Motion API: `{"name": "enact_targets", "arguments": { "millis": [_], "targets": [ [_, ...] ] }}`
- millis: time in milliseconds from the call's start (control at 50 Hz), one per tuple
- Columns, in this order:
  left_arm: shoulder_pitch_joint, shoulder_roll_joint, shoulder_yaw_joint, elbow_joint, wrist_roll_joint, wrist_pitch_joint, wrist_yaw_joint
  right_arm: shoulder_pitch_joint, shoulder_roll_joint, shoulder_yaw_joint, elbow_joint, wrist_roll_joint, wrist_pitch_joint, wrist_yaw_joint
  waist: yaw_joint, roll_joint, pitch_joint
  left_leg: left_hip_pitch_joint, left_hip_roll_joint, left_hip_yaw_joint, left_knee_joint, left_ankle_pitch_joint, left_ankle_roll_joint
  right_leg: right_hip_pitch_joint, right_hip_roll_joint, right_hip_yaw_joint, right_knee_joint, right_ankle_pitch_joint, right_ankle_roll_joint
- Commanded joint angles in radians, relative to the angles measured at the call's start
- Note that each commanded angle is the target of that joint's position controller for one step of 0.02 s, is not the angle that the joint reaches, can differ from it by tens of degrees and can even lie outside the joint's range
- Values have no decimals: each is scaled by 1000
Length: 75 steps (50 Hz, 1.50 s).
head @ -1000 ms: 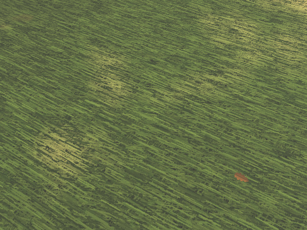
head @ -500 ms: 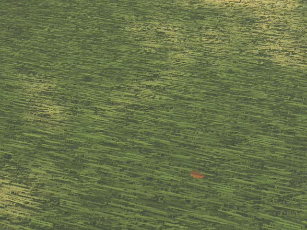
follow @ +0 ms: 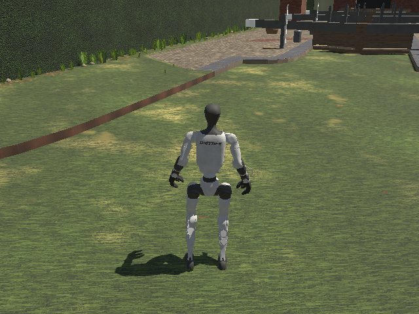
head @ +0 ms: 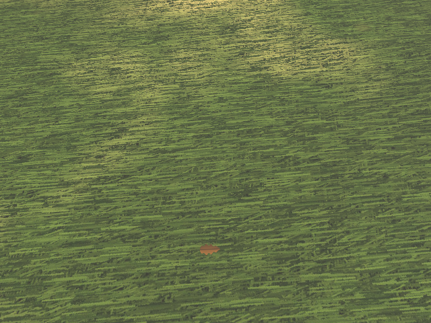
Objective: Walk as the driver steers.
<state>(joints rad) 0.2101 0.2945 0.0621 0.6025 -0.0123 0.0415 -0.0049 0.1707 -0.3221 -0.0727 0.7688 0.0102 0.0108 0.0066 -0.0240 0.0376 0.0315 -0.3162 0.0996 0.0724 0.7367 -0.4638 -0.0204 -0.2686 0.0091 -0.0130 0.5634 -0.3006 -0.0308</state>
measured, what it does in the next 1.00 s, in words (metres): walks ahead, turning right: left foot, then right foot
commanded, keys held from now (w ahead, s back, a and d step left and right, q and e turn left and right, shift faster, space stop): w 0.32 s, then w+e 0.48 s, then e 0.20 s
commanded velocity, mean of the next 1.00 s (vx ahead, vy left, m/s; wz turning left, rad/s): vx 0.40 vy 0.00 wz -0.34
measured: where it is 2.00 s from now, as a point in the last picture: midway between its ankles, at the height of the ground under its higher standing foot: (248, 286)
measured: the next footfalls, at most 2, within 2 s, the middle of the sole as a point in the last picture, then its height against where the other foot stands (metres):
left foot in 0.48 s outside the picture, level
right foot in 0.98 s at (286, 281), level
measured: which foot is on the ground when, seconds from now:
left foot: up 0.00-0.46, down 0.48-0.96, up 0.98-1.00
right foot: down 0.00-0.48, up 0.50-0.96, down 0.98-1.00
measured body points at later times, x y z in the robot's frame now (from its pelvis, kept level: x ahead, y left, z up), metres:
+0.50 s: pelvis +0.21 +0.02 -0.01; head +0.24 +0.02 +0.44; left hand +0.20 +0.32 -0.13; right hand +0.42 -0.23 -0.09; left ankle +0.32 +0.13 -0.73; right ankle -0.01 -0.10 -0.71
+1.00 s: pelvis +0.46 -0.04 -0.02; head +0.51 -0.06 +0.43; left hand +0.74 +0.14 -0.09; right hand +0.42 -0.33 -0.15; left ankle +0.33 +0.14 -0.70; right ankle +0.56 -0.15 -0.73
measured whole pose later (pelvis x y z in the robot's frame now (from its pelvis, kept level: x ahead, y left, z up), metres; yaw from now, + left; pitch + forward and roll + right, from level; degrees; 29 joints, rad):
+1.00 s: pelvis +0.46 -0.04 -0.02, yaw -20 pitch +1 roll +3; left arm 0.11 0.30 0.07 0.60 0.00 -0.03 -0.04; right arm 0.26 -0.30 -0.07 0.84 0.01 -0.04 -0.01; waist -0.04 -0.02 0.08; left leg -0.06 0.07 0.20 0.75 -0.54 -0.05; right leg -0.53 0.00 -0.03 0.60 -0.08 -0.08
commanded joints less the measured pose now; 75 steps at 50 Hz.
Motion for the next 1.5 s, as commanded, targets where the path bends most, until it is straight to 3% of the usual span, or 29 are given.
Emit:
{"name": "enact_targets", "arguments": {
  "millis": [20, 80, 180, 340, 400, 460, 480, 500, 520, 540, 560, 600, 700, 840, 900, 960, 980, 1000, 1020, 1040, 1060, 1140, 1260, 1320, 1420, 1440, 1460, 1480, 1500],
  "targets": [
    [175, 200, 51, -12, 22, -65, 2, -154, -129, -27, -133, 26, -51, 9, 107, -225, -2, -506, -15, -108, 350, -70, 22, 276, -369, 591, -397, -361, -267],
    [93, 140, 24, -7, 12, -90, 14, -93, -127, -35, -75, 2, -68, 12, 57, -205, 54, -470, 14, -113, 289, 182, 26, 238, -254, 392, -427, -189, -176],
    [140, 133, 25, 22, 14, -111, 20, -106, -67, -18, -57, 1, -82, 20, 62, -136, 28, -446, -7, -93, 121, 412, -16, 269, -214, 239, -453, 71, -165],
    [239, 163, 38, 110, -3, -104, 18, -264, -35, 12, -119, 11, -102, 50, 119, -119, 105, -378, -39, -77, -159, 484, -3, 270, -247, 177, -434, 197, -174],
    [236, 179, 45, 129, -12, -94, 23, -243, -60, 7, -130, 8, -118, 59, 82, -138, 92, -296, -61, -84, -222, 420, 32, 304, -271, 212, -375, 313, -155],
    [206, 173, 39, 130, -2, -83, 27, 18, -144, -35, -68, 6, -122, 36, -62, -153, -100, 130, -115, -35, -253, 396, 97, 237, -190, 158, -65, 701, -95],
    [208, 118, 16, 107, 18, -83, 28, 205, -206, -51, -42, -10, -119, 24, -136, -76, -270, 463, 53, -208, -208, 355, 159, 33, -129, 130, 233, 483, -55],
    [359, -18, -19, 89, -1, -100, 24, 272, -279, -66, -16, -22, -113, 25, -53, 254, -439, 771, 314, -704, -329, 72, 305, -324, 49, 105, 599, -224, 17],
    [292, 100, 6, 111, -30, -111, 24, 249, -167, -37, -25, -10, -114, 25, -97, 183, -378, 694, 303, -793, -455, -74, 281, -415, 14, 205, 719, -263, 19],
    [190, 158, 26, 84, -47, -113, 22, 177, -119, -23, -28, -8, -112, 18, -88, 136, -215, 567, 278, -622, -466, -53, 235, -479, -36, 175, 742, -183, 12],
    [143, 151, 23, 75, -37, -113, 25, 113, -95, -16, -32, -12, -110, 13, -60, 63, -137, 438, 246, -502, -479, 68, 216, -454, -84, 142, 713, -103, 9],
    [141, 115, 27, 83, -21, -99, 21, 49, -51, -5, -27, -28, -116, 9, -4, 76, -63, 254, 180, -324, -536, 227, 196, -356, -136, 147, 640, -7, 9],
    [104, 52, 18, 61, -13, -57, 21, 14, -74, -19, 5, -20, -139, 6, 32, 32, 24, 153, 174, -121, -627, 406, 222, -398, -158, 133, 533, 94, 31],
    [-119, 19, -1, -17, -3, -83, -32, 61, -134, -32, 24, -8, -106, -12, -39, -15, 82, 246, 142, 95, -592, 659, 181, -362, -115, -1, 122, 354, 16],
    [-103, 59, 20, -45, 4, -80, -51, 66, -173, -43, 24, 16, -74, -24, -6, 26, 27, 351, 159, 128, -446, 978, 145, -292, -54, -50, 60, 284, -16],
    [183, 171, 83, 15, 5, -71, -38, 28, -162, -41, -2, 36, -53, -30, 159, 15, -138, 282, 100, 154, -3, 1035, 72, 87, 51, -70, -54, 334, -97],
    [226, 246, 99, 20, 4, -61, -12, 91, -79, -13, -18, -7, -58, -23, 137, -173, -215, 51, 20, 153, 298, 454, 10, 342, -97, 138, -42, 690, -152],
    [137, 337, 98, -42, 28, -66, -8, 225, -8, 18, -44, -44, -70, -9, 8, -337, -369, -272, -163, 12, 671, -278, -55, 591, -366, 632, -20, 960, -391],
    [144, 264, 84, -72, 23, -73, -23, 153, -118, 0, -35, -14, -78, 0, 103, -153, -509, -303, -136, -175, 735, -226, -40, 585, -380, 689, -117, 767, -406],
    [88, 221, 70, -70, 14, -80, -28, 49, -135, -6, -70, 14, -78, -1, 97, -107, -368, -354, -97, -173, 692, -123, -18, 474, -328, 563, -155, 647, -352],
    [41, 186, 62, -61, -5, -81, -25, 23, -117, -3, -71, 3, -74, -13, 61, -41, -239, -368, -59, -161, 607, -43, -15, 329, -269, 470, -175, 560, -293],
    [-49, 163, 52, -76, 22, -71, -3, 62, -105, -5, -54, -20, -35, -32, -17, -94, -159, -196, -47, -147, 437, 63, -38, 14, -183, 338, -230, 617, -254],
    [-45, 182, 58, -63, 5, -38, 35, -21, -77, 5, -79, -18, -13, -43, 10, -129, -181, -194, -83, -169, 192, 179, -85, -2, -132, 354, -212, 375, -212],
    [-51, 179, 57, -65, 10, -22, 39, -63, -75, 4, -96, -13, -16, -39, 28, -167, -147, -167, -103, -179, 82, 194, -79, -21, -117, 408, -210, 202, -193],
    [-61, 162, 53, -68, -2, -7, 33, -29, -83, -8, -100, -7, -47, -19, 13, -204, -148, -40, -128, -169, -197, 202, -34, 44, -108, 506, -105, 340, -161],
    [-67, 151, 49, -70, -10, -3, 35, 8, -92, -15, -89, -10, -52, -16, -8, -193, -143, 46, -104, -164, -332, 321, -12, 17, -74, 494, -67, 299, -126],
    [-25, 107, 36, -72, -4, 0, 36, 24, -155, -30, -94, -26, -50, -20, 15, -65, -166, 160, 69, -298, -386, 409, 50, -68, -3, 412, 73, 62, -69],
    [25, 91, 35, -90, -6, -6, 34, -11, -236, -47, -97, -51, -35, -25, 79, 238, -109, 208, 263, -535, -417, 648, 213, -290, 174, 198, 255, -299, -1],
    [20, 186, 60, -80, 13, -18, 32, -2, -181, -40, -110, -55, -36, -26, 41, 222, -119, 180, 341, -618, -421, 697, 310, -335, 111, 180, 499, -357, 51]
  ]
}}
